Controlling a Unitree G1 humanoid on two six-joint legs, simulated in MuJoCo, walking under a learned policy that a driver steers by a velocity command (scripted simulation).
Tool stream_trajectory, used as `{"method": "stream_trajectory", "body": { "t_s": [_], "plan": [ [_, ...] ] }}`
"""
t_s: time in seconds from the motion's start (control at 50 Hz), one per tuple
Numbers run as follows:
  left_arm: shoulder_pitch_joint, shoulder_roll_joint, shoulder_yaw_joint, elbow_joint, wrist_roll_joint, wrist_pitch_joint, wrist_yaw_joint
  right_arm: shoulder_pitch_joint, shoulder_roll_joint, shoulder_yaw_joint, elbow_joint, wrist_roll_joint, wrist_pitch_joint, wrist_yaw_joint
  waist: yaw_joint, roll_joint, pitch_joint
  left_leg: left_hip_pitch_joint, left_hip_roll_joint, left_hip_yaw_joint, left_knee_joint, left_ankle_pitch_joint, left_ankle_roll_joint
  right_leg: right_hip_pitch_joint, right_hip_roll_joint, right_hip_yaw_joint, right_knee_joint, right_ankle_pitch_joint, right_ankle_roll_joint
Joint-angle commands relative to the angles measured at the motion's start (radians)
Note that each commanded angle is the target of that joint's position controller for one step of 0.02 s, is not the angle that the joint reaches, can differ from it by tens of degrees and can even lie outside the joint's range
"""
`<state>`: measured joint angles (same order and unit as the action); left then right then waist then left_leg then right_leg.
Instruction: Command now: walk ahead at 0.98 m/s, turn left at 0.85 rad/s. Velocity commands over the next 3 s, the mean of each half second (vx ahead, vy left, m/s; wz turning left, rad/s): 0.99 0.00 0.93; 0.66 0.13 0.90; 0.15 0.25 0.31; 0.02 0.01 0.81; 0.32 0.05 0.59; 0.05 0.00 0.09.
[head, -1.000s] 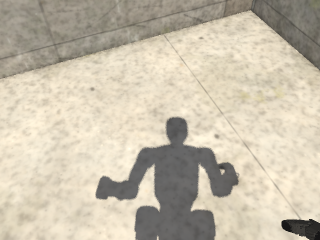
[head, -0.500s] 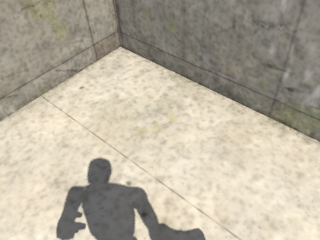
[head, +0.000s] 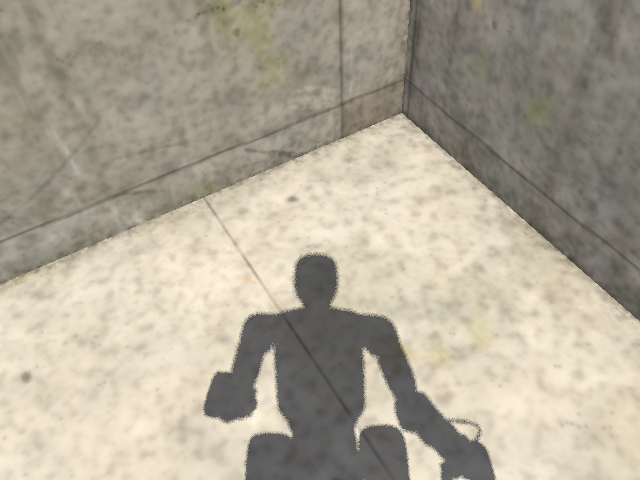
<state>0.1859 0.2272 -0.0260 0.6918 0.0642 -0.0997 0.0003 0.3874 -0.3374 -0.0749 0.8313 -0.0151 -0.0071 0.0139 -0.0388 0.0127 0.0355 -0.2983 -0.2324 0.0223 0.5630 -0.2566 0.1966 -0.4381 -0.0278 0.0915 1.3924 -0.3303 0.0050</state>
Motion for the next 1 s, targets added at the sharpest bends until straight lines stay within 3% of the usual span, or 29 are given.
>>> {"method": "stream_trajectory", "body": {
  "t_s": [0.02, 0.1, 0.18, 0.22, 0.24, 0.26, 0.28, 0.3, 0.32, 0.34, 0.38, 0.46, 0.54, 0.6, 0.66, 0.68, 0.72, 0.74, 0.76, 0.78, 0.82, 0.84, 0.86, 0.88, 0.9, 0.92, 0.94, 0.98, 1.0],
  "plan": [
    [0.021, 0.144, 0.023, -0.093, 0.024, 0.028, -0.003, -0.006, -0.108, -0.018, -0.069, 0.006, -0.052, -0.01, 0.085, -0.106, 0.067, 0.003, 0.297, -0.52, -0.389, -0.046, 0.168, -0.233, -0.079, -0.004, -0.152, -0.041, 0.039],
    [-0.223, 0.1, -0.003, -0.193, -0.012, 0.036, -0.028, 0.0, -0.124, -0.028, -0.074, 0.018, -0.069, -0.005, 0.008, -0.021, 0.113, -0.156, 0.195, -0.392, -0.439, 0.131, 0.096, -0.082, -0.072, -0.086, -0.575, 0.287, 0.066],
    [-0.282, 0.117, 0.003, -0.21, -0.033, 0.027, -0.024, 0.054, -0.16, -0.046, -0.058, 0.025, -0.067, -0.002, -0.057, 0.036, 0.031, 0.05, 0.229, -0.417, -0.348, 0.454, 0.033, 0.014, -0.004, -0.091, -0.793, 0.434, 0.038],
    [-0.22, 0.158, 0.021, -0.191, -0.031, 0.02, -0.012, 0.037, -0.18, -0.053, -0.064, 0.021, -0.065, -0.012, -0.024, 0.04, -0.03, 0.149, 0.237, -0.437, -0.222, 0.63, -0.007, 0.126, 0.036, -0.073, -0.88, 0.356, 0.025],
    [-0.11, 0.207, 0.043, -0.16, -0.035, 0.016, 0.0, 0.023, -0.209, -0.058, -0.066, 0.011, -0.066, -0.012, 0.031, 0.034, -0.115, 0.186, 0.234, -0.432, -0.075, 0.752, -0.03, 0.25, 0.063, -0.07, -0.875, 0.251, 0.013],
    [0.076, 0.247, 0.065, -0.119, -0.04, 0.01, 0.014, -0.031, -0.235, -0.063, -0.076, 0.007, -0.071, -0.006, 0.15, 0.026, -0.211, 0.127, 0.207, -0.413, 0.145, 0.746, -0.052, 0.461, 0.042, -0.067, -0.878, 0.193, -0.001],
    [0.304, 0.315, 0.098, -0.077, -0.022, 0.006, 0.038, -0.069, -0.162, -0.044, -0.097, 0.003, -0.086, -0.004, 0.248, -0.028, -0.33, -0.023, 0.169, -0.357, 0.442, 0.54, -0.06, 0.714, -0.107, 0.059, -0.844, -0.058, -0.031],
    [0.366, 0.378, 0.114, -0.062, 0.022, 0.007, 0.047, -0.037, 0.018, 0.001, -0.145, 0.03, -0.091, -0.008, 0.2, -0.296, -0.411, -0.329, 0.069, -0.24, 0.738, -0.277, -0.074, 0.923, -0.405, 0.494, -0.972, -0.395, -0.08],
    [0.251, 0.381, 0.127, -0.067, 0.007, 0.017, 0.034, 0.012, -0.026, 0.015, -0.178, 0.039, -0.079, -0.009, 0.117, -0.419, -0.442, -0.461, 0.122, -0.176, 0.865, -0.211, -0.068, 0.865, -0.462, 0.852, -1.135, -0.54, -0.146],
    [0.134, 0.258, 0.108, -0.09, -0.003, 0.023, 0.029, -0.08, -0.092, 0.005, -0.152, 0.01, -0.059, -0.01, 0.12, -0.229, -0.269, -0.497, 0.197, -0.143, 0.862, -0.091, -0.069, 0.709, -0.392, 0.673, -1.142, -0.561, -0.135],
    [0.111, 0.175, 0.088, -0.052, -0.007, 0.026, 0.021, -0.161, -0.09, 0.001, -0.155, -0.014, -0.036, 0.019, 0.102, -0.068, -0.116, -0.457, 0.262, -0.112, 0.782, -0.019, -0.09, 0.501, -0.306, 0.345, -1.131, -0.195, -0.101],
    [0.19, 0.122, 0.075, 0.057, -0.04, -0.009, 0.0, -0.252, -0.003, 0.031, -0.233, -0.024, 0.011, 0.058, 0.054, -0.106, -0.007, -0.506, 0.33, -0.095, 0.749, 0.024, -0.103, 0.381, -0.266, 0.052, -1.192, 0.123, -0.068],
    [0.15, 0.15, 0.08, 0.08, -0.033, -0.033, -0.006, -0.37, -0.018, 0.044, -0.303, -0.015, 0.018, 0.074, 0.015, -0.092, 0.067, -0.48, 0.328, -0.036, 0.561, 0.217, -0.105, 0.299, -0.217, -0.195, -1.273, 0.335, -0.048],
    [0.219, 0.187, 0.088, 0.119, -0.03, -0.033, 0.001, -0.484, -0.01, 0.058, -0.327, -0.018, 0.013, 0.094, 0.045, -0.051, 0.132, -0.398, 0.29, 0.094, 0.317, 0.266, -0.06, 0.344, -0.181, -0.331, -1.302, 0.548, -0.023],
    [0.291, 0.263, 0.106, 0.137, -0.032, -0.019, 0.024, -0.486, -0.024, 0.056, -0.313, -0.024, 0.007, 0.089, 0.019, -0.079, 0.061, -0.244, 0.18, 0.2, 0.187, 0.198, -0.008, 0.492, -0.201, -0.386, -1.138, 1.218, 0.002],
    [0.269, 0.304, 0.121, 0.127, -0.038, -0.005, 0.035, -0.4, -0.054, 0.046, -0.287, -0.033, -0.003, 0.086, -0.045, -0.067, 0.015, -0.144, 0.136, 0.205, 0.135, 0.174, 0.0, 0.497, -0.215, -0.377, -0.97, 1.368, 0.005],
    [0.188, 0.317, 0.128, 0.091, -0.041, 0.016, 0.034, -0.014, -0.129, 0.0, -0.154, -0.023, -0.025, 0.058, -0.205, -0.124, -0.178, 0.296, 0.098, 0.1, 0.085, 0.162, 0.059, 0.353, -0.248, -0.326, -0.481, 1.374, -0.02],
    [0.185, 0.25, 0.115, 0.091, -0.038, 0.024, 0.012, 0.026, -0.167, -0.026, -0.103, -0.016, -0.024, 0.027, -0.171, -0.014, -0.162, 0.473, 0.16, -0.02, 0.01, 0.13, 0.08, 0.129, -0.13, -0.314, -0.161, 0.554, -0.005],
    [0.237, 0.143, 0.095, 0.004, -0.051, 0.02, 0.005, -0.018, -0.291, -0.057, -0.123, -0.039, -0.007, 0.011, -0.066, 0.243, -0.211, 0.766, 0.442, -0.414, 0.078, 0.76, 0.251, -0.31, 0.038, -0.29, 0.337, -0.266, 0.071],
    [0.14, 0.195, 0.089, -0.071, -0.059, 0.008, 0.016, 0.053, -0.328, -0.08, -0.13, -0.019, 0.009, 0.003, -0.124, 0.073, -0.42, 0.828, 0.493, -0.628, -0.063, 0.652, 0.35, -0.39, 0.038, -0.083, 0.417, -0.223, 0.057],
    [0.077, 0.2, 0.076, -0.09, -0.044, -0.001, 0.014, -0.075, -0.252, -0.067, -0.112, 0.02, 0.013, -0.005, -0.01, -0.096, -0.16, 0.495, 0.429, -0.543, -0.236, 0.529, 0.246, -0.333, -0.061, -0.027, 0.112, -0.115, 0.036],
    [0.073, 0.232, 0.091, -0.113, -0.048, -0.039, 0.044, -0.213, -0.183, -0.058, -0.201, 0.092, -0.035, 0.0, 0.047, -0.124, -0.168, 0.377, 0.375, -0.61, -0.314, 0.312, 0.248, -0.294, -0.032, 0.05, 0.084, -0.15, 0.048],
    [0.106, 0.23, 0.085, -0.056, -0.018, 0.022, 0.027, -0.24, -0.168, -0.038, -0.129, 0.025, -0.013, -0.008, 0.095, -0.166, -0.023, 0.168, 0.353, -0.377, -0.285, 0.702, 0.193, -0.182, -0.096, -0.049, -0.066, -0.12, 0.064],
    [0.164, 0.226, 0.096, -0.032, -0.024, 0.059, 0.037, -0.293, -0.136, -0.025, -0.151, 0.019, -0.01, 0.011, 0.138, -0.165, 0.02, -0.017, 0.29, -0.26, -0.269, 0.954, 0.171, -0.036, -0.065, -0.094, -0.228, -0.169, 0.058],
    [0.222, 0.242, 0.107, 0.034, -0.074, 0.065, 0.081, -0.407, -0.123, -0.018, -0.204, -0.021, 0.005, 0.058, 0.131, -0.125, 0.085, -0.155, 0.217, -0.129, -0.274, 1.25, 0.127, 0.119, -0.007, -0.182, -0.55, -0.22, 0.026],
    [0.327, 0.242, 0.116, 0.095, -0.103, 0.058, 0.103, -0.421, -0.134, -0.025, -0.21, -0.069, 0.018, 0.085, 0.127, -0.059, 0.017, -0.2, 0.184, -0.09, -0.209, 1.115, 0.096, 0.278, 0.028, -0.217, -0.727, -0.07, 0.034],
    [0.434, 0.236, 0.125, 0.152, -0.107, 0.065, 0.115, -0.386, -0.127, -0.021, -0.196, -0.069, 0.023, 0.099, 0.138, -0.019, -0.112, -0.156, 0.166, -0.077, -0.097, 1.014, 0.058, 0.398, 0.041, -0.223, -0.796, 0.107, 0.021],
    [0.614, 0.22, 0.136, 0.242, -0.07, 0.064, 0.132, -0.427, -0.104, 0.003, -0.207, -0.015, 0.005, 0.094, 0.268, -0.077, -0.238, -0.282, 0.07, -0.046, 0.218, 0.539, -0.087, 0.691, -0.014, -0.146, -1.009, 0.556, -0.034],
    [0.56, 0.209, 0.127, 0.259, -0.046, 0.069, 0.144, -0.388, -0.022, 0.027, -0.195, -0.03, -0.005, 0.081, 0.217, -0.164, -0.241, -0.391, 0.045, -0.062, 0.39, -0.138, -0.15, 0.731, -0.211, 0.05, -1.011, 0.632, -0.064]
  ]
}}
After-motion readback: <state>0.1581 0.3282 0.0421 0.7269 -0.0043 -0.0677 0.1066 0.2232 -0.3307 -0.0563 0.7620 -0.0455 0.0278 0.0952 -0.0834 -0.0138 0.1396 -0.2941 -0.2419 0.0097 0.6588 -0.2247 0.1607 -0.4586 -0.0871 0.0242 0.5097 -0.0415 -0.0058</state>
